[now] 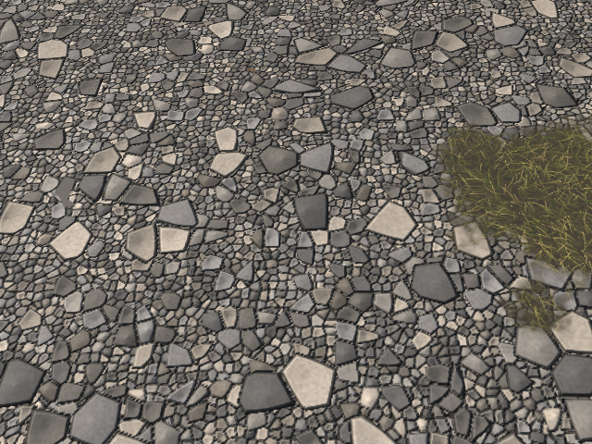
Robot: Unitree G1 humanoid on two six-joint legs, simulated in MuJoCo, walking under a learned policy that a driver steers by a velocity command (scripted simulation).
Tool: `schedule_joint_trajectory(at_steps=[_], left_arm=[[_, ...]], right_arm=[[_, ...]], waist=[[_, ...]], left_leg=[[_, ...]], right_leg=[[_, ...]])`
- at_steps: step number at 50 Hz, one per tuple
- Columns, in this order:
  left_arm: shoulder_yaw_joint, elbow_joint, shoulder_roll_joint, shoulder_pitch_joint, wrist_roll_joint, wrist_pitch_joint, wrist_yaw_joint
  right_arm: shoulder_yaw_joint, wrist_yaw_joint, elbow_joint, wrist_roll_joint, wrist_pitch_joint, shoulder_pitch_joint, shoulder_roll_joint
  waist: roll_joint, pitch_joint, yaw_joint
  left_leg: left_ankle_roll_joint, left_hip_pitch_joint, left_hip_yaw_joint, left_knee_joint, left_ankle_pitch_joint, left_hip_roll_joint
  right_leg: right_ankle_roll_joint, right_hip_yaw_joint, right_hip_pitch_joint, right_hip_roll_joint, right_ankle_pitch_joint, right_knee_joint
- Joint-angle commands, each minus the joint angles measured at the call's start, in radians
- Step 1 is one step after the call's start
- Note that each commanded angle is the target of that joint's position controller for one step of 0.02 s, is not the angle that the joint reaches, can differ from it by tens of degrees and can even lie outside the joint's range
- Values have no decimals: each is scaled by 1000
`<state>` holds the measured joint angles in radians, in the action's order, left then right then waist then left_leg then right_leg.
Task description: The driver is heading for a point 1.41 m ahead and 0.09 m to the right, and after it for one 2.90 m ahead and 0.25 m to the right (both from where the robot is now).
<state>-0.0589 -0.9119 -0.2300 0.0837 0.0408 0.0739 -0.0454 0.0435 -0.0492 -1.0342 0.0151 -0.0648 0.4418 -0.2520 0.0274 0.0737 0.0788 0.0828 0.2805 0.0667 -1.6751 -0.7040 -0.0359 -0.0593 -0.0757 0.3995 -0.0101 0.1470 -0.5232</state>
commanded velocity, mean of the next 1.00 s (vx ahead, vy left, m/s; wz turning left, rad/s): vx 0.50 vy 0.00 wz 0.00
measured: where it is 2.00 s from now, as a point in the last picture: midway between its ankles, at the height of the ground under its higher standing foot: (292, 212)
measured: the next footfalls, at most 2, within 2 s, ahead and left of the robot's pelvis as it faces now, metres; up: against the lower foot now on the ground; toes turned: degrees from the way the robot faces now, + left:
left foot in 0.38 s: +0.34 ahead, +0.11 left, +0.00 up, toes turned +4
right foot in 0.92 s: +0.64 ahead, -0.09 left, +0.00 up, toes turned -5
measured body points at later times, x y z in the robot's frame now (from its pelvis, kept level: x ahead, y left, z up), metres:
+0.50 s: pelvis +0.26 +0.04 +0.01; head +0.28 +0.06 +0.46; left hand +0.28 +0.29 -0.15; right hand +0.37 -0.22 -0.11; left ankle +0.30 +0.10 -0.73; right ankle +0.17 -0.09 -0.65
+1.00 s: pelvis +0.52 -0.01 +0.00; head +0.55 -0.02 +0.45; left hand +0.66 +0.23 -0.12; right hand +0.47 -0.26 -0.16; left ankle +0.35 +0.10 -0.65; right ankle +0.60 -0.08 -0.73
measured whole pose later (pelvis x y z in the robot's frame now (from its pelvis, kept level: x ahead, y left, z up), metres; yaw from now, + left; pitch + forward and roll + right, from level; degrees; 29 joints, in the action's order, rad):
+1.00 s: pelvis +0.52 -0.01 +0.00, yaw +0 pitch +0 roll +1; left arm -0.05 -0.92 -0.21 0.10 0.03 0.07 -0.01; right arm 0.04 0.00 -1.06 0.00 -0.08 0.39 -0.20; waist 0.01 0.06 0.03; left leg 0.07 0.18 -0.01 -1.02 -0.42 -0.01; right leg -0.09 -0.11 0.39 0.02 0.17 -0.56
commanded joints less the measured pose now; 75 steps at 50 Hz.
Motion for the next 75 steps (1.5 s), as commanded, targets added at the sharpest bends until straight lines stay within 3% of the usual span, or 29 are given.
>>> schedule_joint_trajectory(at_steps=[1,2,3,4,9,15,17,18,19,20,21,22,25,33,40,43,45,46,47,48,49,51,54,57,61,70,72,74,75], left_arm=[[-33,-16,-143,283,0,-8,41],[-20,-10,-135,243,-6,14,51],[-13,-34,-129,213,-16,28,53],[-10,-48,-123,212,-19,36,49],[-6,-62,-93,228,-34,39,29],[-11,-108,-127,356,-25,6,38],[-14,-110,-137,343,-21,-1,41],[-8,-111,-117,344,-22,-3,39],[5,-78,-85,334,-25,0,38],[22,-52,1,419,-51,4,33],[-8,-58,-115,346,-19,-4,41],[-12,-40,-108,276,-17,-2,40],[-5,-52,-59,259,-7,-20,27],[-1,13,-43,41,-9,-49,12],[15,80,-41,-132,-17,-35,13],[8,86,-58,-101,-19,-22,20],[-9,24,-78,101,-13,-7,32],[-26,-35,-116,278,1,3,42],[-53,-55,-221,425,23,9,51],[-62,-60,-252,401,-3,-7,40],[-53,-38,-211,272,-26,-14,36],[-17,-19,-84,152,-25,-4,33],[-1,-59,-50,200,-26,20,43],[-7,-81,-86,263,-30,31,45],[1,-98,-76,337,-31,29,47],[2,-141,-95,429,-16,21,64],[-2,-138,-112,393,-12,18,67],[0,-129,-111,364,-19,12,63],[17,-90,-54,388,-44,14,56]], right_arm=[[11,16,98,-38,-5,-64,-97],[20,34,110,-62,0,-79,-100],[17,49,124,-66,20,-129,-77],[9,64,125,-70,34,-128,-37],[-22,84,143,-42,19,-229,8],[-10,80,210,-44,16,-435,-36],[-2,74,186,-47,3,-358,-40],[12,66,138,-57,-11,-230,-61],[35,54,91,-75,-25,-30,-138],[65,47,72,-71,-18,54,-248],[57,50,78,-31,-2,-3,-201],[42,52,96,-27,0,-102,-142],[18,50,92,-26,-20,-191,-51],[18,46,26,-22,-40,-40,-69],[17,41,-13,-34,-35,57,-76],[21,33,-23,-39,-34,38,-89],[26,33,-23,-37,-29,4,-106],[19,36,-14,-32,-27,0,-89],[-1,46,24,0,-27,51,-13],[11,50,21,1,-28,94,-25],[26,47,32,-18,-22,14,-77],[20,57,50,-23,-27,-76,-34],[19,72,43,-52,8,-54,-4],[19,77,77,-51,25,-146,-5],[15,82,141,-44,27,-320,-11],[2,79,224,-36,7,-501,-15],[13,70,204,-36,-2,-414,-32],[39,52,106,-52,-19,-116,-80],[64,40,80,-79,-24,48,-176]], waist=[[-90,-264,-158],[-89,-203,-116],[-62,-76,-57],[-80,-33,-33],[-132,-74,-38],[-67,4,-100],[-61,-17,-63],[-24,-76,-14],[63,-200,55],[295,-296,28],[130,-232,23],[66,-99,-10],[61,-34,-92],[28,2,-77],[52,43,-26],[58,34,-57],[40,-67,-150],[0,-170,-212],[-171,-310,-224],[-279,-377,-184],[-147,-224,-140],[-57,-51,-93],[-92,-40,-47],[-75,-17,-51],[-74,21,-90],[-96,39,-123],[-108,-6,-74],[-68,-163,46],[64,-301,77]], left_leg=[[-4,611,-44,-100,234,82],[-11,537,17,84,358,109],[-40,423,4,296,384,147],[-56,331,-11,430,421,150],[-46,137,-94,879,665,126],[-7,219,-115,1066,571,99],[7,87,-145,1156,520,59],[25,-91,-143,1212,526,40],[84,-341,51,1241,475,197],[217,-582,516,1378,393,465],[214,-514,555,1416,325,440],[189,-394,405,1422,356,400],[106,-180,172,1495,585,277],[121,-225,30,1557,772,236],[115,-333,-22,1525,885,251],[97,-380,-38,1446,1062,274],[67,-367,-81,1204,1296,241],[47,-245,-113,986,1184,195],[3,53,-170,628,771,88],[0,254,-79,392,189,-51],[18,330,-2,338,257,30],[19,301,-13,448,399,106],[-9,212,-35,532,447,130],[-38,301,-61,604,513,150],[-72,400,-92,788,627,160],[-14,339,-142,1095,622,89],[22,194,-162,1137,546,40],[74,-185,-152,1220,587,26],[148,-481,153,1237,504,279]], right_leg=[[-228,474,-605,-390,-102,185],[-234,491,-432,-422,-140,204],[-206,405,-195,-363,-233,275],[-189,321,-90,-297,-274,302],[-150,113,-107,-177,-472,332],[-132,160,-360,-243,-269,319],[-111,130,-370,-227,-360,205],[-92,83,-326,-176,-431,34],[-60,22,-176,-112,-294,-245],[-18,-47,174,67,325,-599],[-30,82,285,37,393,-699],[-36,101,318,-16,307,-704],[-10,108,172,-79,167,-571],[55,54,271,-93,-41,-353],[20,5,232,-56,-94,-104],[-27,-10,143,-26,-9,-38],[-65,-44,-103,40,8,40],[-94,3,-347,2,-3,58],[-177,383,-636,-277,146,109],[-252,768,-701,-410,177,272],[-225,638,-570,-371,242,275],[-165,408,-321,-281,139,342],[-132,260,-230,-206,-63,371],[-146,205,-254,-195,-123,406],[-143,159,-317,-174,-199,427],[-133,107,-524,-219,-477,335],[-111,83,-531,-219,-717,216],[-76,33,-412,-159,-711,-132],[-42,-16,-140,-80,-328,-464]])
Velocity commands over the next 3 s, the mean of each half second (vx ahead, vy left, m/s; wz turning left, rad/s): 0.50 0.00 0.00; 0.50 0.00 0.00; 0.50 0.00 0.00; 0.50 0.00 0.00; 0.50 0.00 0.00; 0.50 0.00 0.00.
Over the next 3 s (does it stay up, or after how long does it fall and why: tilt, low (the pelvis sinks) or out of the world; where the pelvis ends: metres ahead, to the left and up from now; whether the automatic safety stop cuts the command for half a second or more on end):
stays up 1.58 0.02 0.02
